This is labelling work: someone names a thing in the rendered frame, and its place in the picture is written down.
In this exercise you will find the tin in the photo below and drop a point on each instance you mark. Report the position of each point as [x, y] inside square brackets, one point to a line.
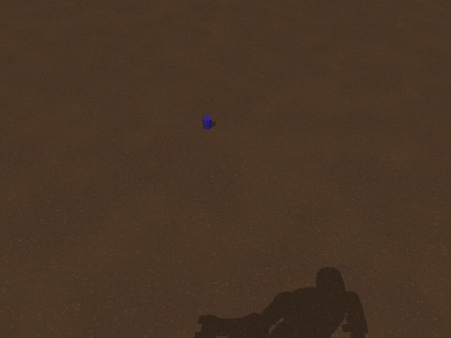
[206, 122]

